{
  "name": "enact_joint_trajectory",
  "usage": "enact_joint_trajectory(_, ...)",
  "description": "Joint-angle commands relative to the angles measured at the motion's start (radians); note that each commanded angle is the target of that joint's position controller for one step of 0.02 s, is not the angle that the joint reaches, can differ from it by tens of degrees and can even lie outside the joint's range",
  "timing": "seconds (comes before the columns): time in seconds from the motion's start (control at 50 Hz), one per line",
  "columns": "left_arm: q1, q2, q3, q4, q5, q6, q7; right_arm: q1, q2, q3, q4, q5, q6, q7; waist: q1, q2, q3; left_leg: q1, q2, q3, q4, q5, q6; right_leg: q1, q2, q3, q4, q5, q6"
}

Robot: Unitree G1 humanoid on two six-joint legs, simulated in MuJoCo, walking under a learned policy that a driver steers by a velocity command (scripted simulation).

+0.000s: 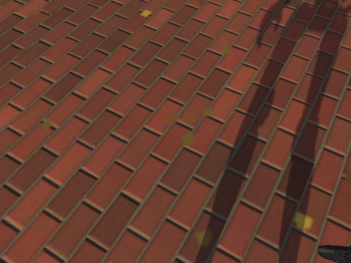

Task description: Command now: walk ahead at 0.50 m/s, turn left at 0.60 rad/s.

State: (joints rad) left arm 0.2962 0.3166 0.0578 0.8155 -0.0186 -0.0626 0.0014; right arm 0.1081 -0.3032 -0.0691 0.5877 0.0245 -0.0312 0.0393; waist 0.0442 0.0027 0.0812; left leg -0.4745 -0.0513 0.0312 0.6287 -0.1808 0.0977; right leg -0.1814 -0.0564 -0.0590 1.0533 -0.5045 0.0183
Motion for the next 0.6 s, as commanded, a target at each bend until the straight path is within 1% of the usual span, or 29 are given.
enact_joint_trajectory(0.02, -0.113, 0.134, 0.014, -0.156, -0.015, -0.077, -0.008, 0.222, -0.162, -0.052, -0.01, -0.005, -0.029, -0.009, -0.118, 0.022, -0.209, 0.642, 0.304, -0.582, -0.344, -0.065, 0.227, -0.612, -0.024, 0.145, 0.21, 0.116, -0.035)
enact_joint_trajectory(0.04, -0.107, 0.134, 0.018, -0.145, 0.013, -0.076, -0.003, 0.162, -0.136, -0.043, -0.017, -0.007, -0.03, -0.011, -0.078, 0.007, -0.156, 0.517, 0.265, -0.495, -0.354, 0.053, 0.206, -0.549, -0.049, 0.144, 0.127, 0.157, -0.022)
enact_joint_trajectory(0.06, -0.084, 0.139, 0.023, -0.14, 0.022, -0.066, -0.004, 0.126, -0.12, -0.035, -0.03, -0.021, -0.032, -0.015, -0.043, 0.033, -0.14, 0.432, 0.241, -0.449, -0.374, 0.134, 0.201, -0.484, -0.066, 0.151, 0.093, 0.19, -0.012)
enact_joint_trajectory(0.08, -0.073, 0.133, 0.024, -0.137, 0.027, -0.056, -0.005, 0.111, -0.119, -0.034, -0.03, -0.023, -0.033, -0.018, -0.027, 0.04, -0.132, 0.38, 0.229, -0.431, -0.393, 0.182, 0.205, -0.45, -0.066, 0.146, 0.062, 0.205, 0.002)
enact_joint_trajectory(0.1, -0.068, 0.119, 0.021, -0.134, 0.032, -0.046, -0.005, 0.11, -0.123, -0.035, -0.022, -0.019, -0.036, -0.023, -0.019, 0.037, -0.124, 0.336, 0.221, -0.401, -0.401, 0.236, 0.209, -0.435, -0.063, 0.132, 0.028, 0.216, 0.02)
enact_joint_trajectory(0.12, -0.078, 0.104, 0.018, -0.136, 0.035, -0.037, -0.004, 0.12, -0.13, -0.037, -0.012, -0.017, -0.038, -0.029, -0.019, 0.033, -0.112, 0.294, 0.208, -0.369, -0.408, 0.268, 0.209, -0.427, -0.057, 0.122, -0.014, 0.243, 0.036)
enact_joint_trajectory(0.16, -0.153, 0.077, 0.008, -0.16, 0.037, -0.03, -0.003, 0.148, -0.153, -0.043, 0.01, -0.015, -0.037, -0.042, -0.04, 0.034, -0.081, 0.248, 0.178, -0.322, -0.413, 0.275, 0.193, -0.437, -0.038, 0.112, -0.144, 0.354, 0.059)
enact_joint_trajectory(0.2, -0.236, 0.053, -0.002, -0.18, 0.035, -0.032, -0.007, 0.175, -0.158, -0.044, 0.029, -0.01, -0.032, -0.05, -0.072, 0.052, -0.067, 0.216, 0.136, -0.286, -0.402, 0.208, 0.154, -0.395, -0.007, 0.109, -0.309, 0.497, 0.064)
enact_joint_trajectory(0.24, -0.309, 0.043, -0.007, -0.197, 0.027, -0.038, -0.015, 0.21, -0.165, -0.046, 0.049, -0.005, -0.027, -0.055, -0.104, 0.061, -0.06, 0.197, 0.124, -0.29, -0.392, 0.137, 0.127, -0.333, 0.028, 0.104, -0.432, 0.592, 0.06)
enact_joint_trajectory(0.26, -0.335, 0.048, -0.006, -0.206, 0.021, -0.042, -0.019, 0.231, -0.168, -0.047, 0.06, -0.003, -0.025, -0.056, -0.114, 0.064, -0.059, 0.201, 0.133, -0.311, -0.385, 0.11, 0.122, -0.312, 0.04, 0.108, -0.463, 0.614, 0.057)
enact_joint_trajectory(0.3, -0.357, 0.071, 0.002, -0.217, 0.014, -0.048, -0.026, 0.255, -0.161, -0.046, 0.077, 0.003, -0.021, -0.058, -0.117, 0.076, -0.058, 0.256, 0.156, -0.366, -0.335, 0.069, 0.113, -0.304, 0.045, 0.136, -0.519, 0.598, 0.042)
enact_joint_trajectory(0.34, -0.345, 0.093, 0.013, -0.217, 0.012, -0.055, -0.032, 0.26, -0.153, -0.046, 0.086, 0.004, -0.014, -0.062, -0.102, 0.096, -0.063, 0.32, 0.181, -0.428, -0.271, 0.065, 0.101, -0.289, 0.047, 0.154, -0.55, 0.522, 0.019)
enact_joint_trajectory(0.36, -0.321, 0.103, 0.019, -0.213, 0.011, -0.058, -0.032, 0.254, -0.153, -0.047, 0.087, 0.002, -0.01, -0.062, -0.088, 0.113, -0.066, 0.337, 0.188, -0.452, -0.241, 0.086, 0.093, -0.261, 0.049, 0.151, -0.555, 0.467, 0.003)
enact_joint_trajectory(0.38, -0.255, 0.11, 0.026, -0.193, 0.017, -0.062, -0.03, 0.238, -0.141, -0.043, 0.09, -0.004, -0.005, -0.063, -0.053, 0.127, -0.078, 0.359, 0.178, -0.434, -0.184, 0.177, 0.074, -0.206, 0.053, 0.122, -0.587, 0.468, -0.02)
enact_joint_trajectory(0.4, -0.171, 0.13, 0.037, -0.171, 0.037, -0.068, -0.025, 0.241, -0.102, -0.031, 0.09, -0.01, -0.003, -0.063, -0.018, 0.115, -0.138, 0.364, 0.125, -0.385, -0.062, 0.313, 0.038, -0.073, 0.041, 0.103, -0.618, 0.536, -0.054)
enact_joint_trajectory(0.42, -0.059, 0.174, 0.044, -0.167, 0.061, -0.074, -0.023, 0.257, -0.054, -0.011, 0.072, -0.028, -0.003, -0.065, 0.019, 0.032, -0.286, 0.278, 0.068, -0.326, 0.179, 0.208, -0.009, 0.167, -0.103, 0.228, -0.558, 0.749, -0.118)
enact_joint_trajectory(0.44, 0.024, 0.235, 0.062, -0.124, 0.068, -0.059, -0.028, 0.451, -0.003, 0.005, 0.098, -0.004, -0.008, -0.064, -0.035, -0.284, -0.429, -0.049, -0.098, -0.221, 0.543, -0.355, -0.104, 0.507, -0.327, 0.633, -0.576, 0.845, -0.337)
enact_joint_trajectory(0.46, 0.058, 0.166, 0.05, -0.111, 0.02, -0.051, -0.041, 0.468, -0.088, -0.004, 0.12, -0.004, -0.012, -0.066, -0.016, -0.245, -0.435, -0.152, -0.07, -0.267, 0.68, -0.473, -0.125, 0.502, -0.358, 0.809, -0.661, 0.669, -0.358)
enact_joint_trajectory(0.48, -0.013, 0.111, 0.032, -0.13, 0.01, -0.044, -0.04, 0.335, -0.14, -0.019, 0.106, -0.002, -0.006, -0.067, 0.006, -0.14, -0.301, -0.189, -0.028, -0.258, 0.725, -0.407, -0.135, 0.391, -0.308, 0.674, -0.675, 0.653, -0.317)
enact_joint_trajectory(0.5, -0.093, 0.085, 0.016, -0.144, 0.019, -0.035, -0.039, 0.237, -0.147, -0.018, 0.084, -0.021, 0.001, -0.072, -0.009, -0.06, -0.228, -0.168, 0.022, -0.19, 0.688, -0.344, -0.144, 0.267, -0.255, 0.545, -0.681, 0.731, -0.28)
enact_joint_trajectory(0.52, -0.135, 0.064, 0.006, -0.144, 0.018, -0.028, -0.038, 0.174, -0.139, -0.019, 0.061, -0.042, 0.003, -0.075, -0.023, -0.043, -0.16, -0.151, 0.053, -0.162, 0.614, -0.304, -0.151, 0.154, -0.217, 0.472, -0.688, 0.852, -0.272)
enact_joint_trajectory(0.54, -0.142, 0.055, 0.0, -0.137, 0.02, -0.025, -0.035, 0.161, -0.116, -0.017, 0.051, -0.048, 0.004, -0.074, -0.044, -0.061, -0.146, -0.091, 0.08, -0.155, 0.528, -0.275, -0.152, 0.089, -0.173, 0.416, -0.695, 0.941, -0.252)
enact_joint_trajectory(0.56, -0.143, 0.054, 0.0, -0.126, 0.022, -0.022, -0.034, 0.17, -0.082, -0.008, 0.051, -0.045, 0.003, -0.073, -0.059, -0.09, -0.146, -0.041, 0.082, -0.142, 0.424, -0.265, -0.157, 0.059, -0.133, 0.369, -0.7, 0.999, -0.238)
enact_joint_trajectory(0.58, -0.14, 0.074, 0.007, -0.117, 0.023, -0.017, -0.031, 0.177, -0.049, 0.002, 0.055, -0.04, 0.003, -0.074, -0.067, -0.115, -0.157, 0.0, 0.07, -0.12, 0.332, -0.273, -0.167, 0.042, -0.116, 0.338, -0.699, 1.06, -0.239)
enact_joint_trajectory(0.6, -0.13, 0.112, 0.02, -0.113, 0.023, -0.01, -0.026, 0.171, -0.039, 0.006, 0.055, -0.036, 0.004, -0.078, -0.064, -0.132, -0.174, 0.027, 0.053, -0.104, 0.267, -0.276, -0.178, 0.036, -0.121, 0.336, -0.698, 1.101, -0.252)
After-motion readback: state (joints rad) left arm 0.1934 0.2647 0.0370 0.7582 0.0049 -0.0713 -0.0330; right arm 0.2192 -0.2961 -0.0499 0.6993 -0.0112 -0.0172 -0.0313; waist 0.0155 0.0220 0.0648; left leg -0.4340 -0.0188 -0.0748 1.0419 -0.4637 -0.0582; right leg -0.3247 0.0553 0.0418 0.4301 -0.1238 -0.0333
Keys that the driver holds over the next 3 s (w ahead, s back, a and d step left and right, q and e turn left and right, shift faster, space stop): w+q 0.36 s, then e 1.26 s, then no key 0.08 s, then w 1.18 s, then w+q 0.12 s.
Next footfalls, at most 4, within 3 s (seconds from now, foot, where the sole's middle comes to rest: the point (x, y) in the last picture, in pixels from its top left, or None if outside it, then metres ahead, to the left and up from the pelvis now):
0.40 right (216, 260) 0.44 -0.10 -0.76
0.84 left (152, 257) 0.44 0.13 -0.76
1.26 right None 0.41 -0.13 -0.76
1.74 left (167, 243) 0.49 0.08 -0.76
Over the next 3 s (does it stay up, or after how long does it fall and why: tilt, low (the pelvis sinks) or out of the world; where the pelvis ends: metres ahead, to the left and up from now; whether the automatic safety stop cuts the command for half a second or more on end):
stays up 0.86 -0.27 0.03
